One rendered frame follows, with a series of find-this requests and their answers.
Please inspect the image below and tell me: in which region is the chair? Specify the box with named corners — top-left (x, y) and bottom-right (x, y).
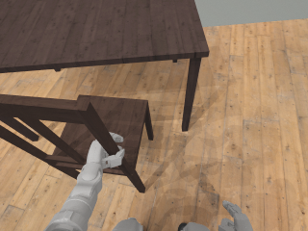
top-left (0, 93), bottom-right (154, 193)

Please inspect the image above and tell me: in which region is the robot left thigh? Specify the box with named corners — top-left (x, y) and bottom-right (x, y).
top-left (112, 218), bottom-right (143, 231)

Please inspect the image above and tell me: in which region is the table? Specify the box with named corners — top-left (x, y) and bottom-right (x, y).
top-left (0, 0), bottom-right (210, 141)

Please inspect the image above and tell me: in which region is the robot left forearm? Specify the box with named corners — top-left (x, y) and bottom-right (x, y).
top-left (43, 162), bottom-right (103, 231)

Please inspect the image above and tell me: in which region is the right robot hand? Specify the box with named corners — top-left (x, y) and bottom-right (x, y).
top-left (218, 200), bottom-right (253, 231)

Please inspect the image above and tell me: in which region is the left robot hand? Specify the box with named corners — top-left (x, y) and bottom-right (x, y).
top-left (86, 132), bottom-right (125, 169)

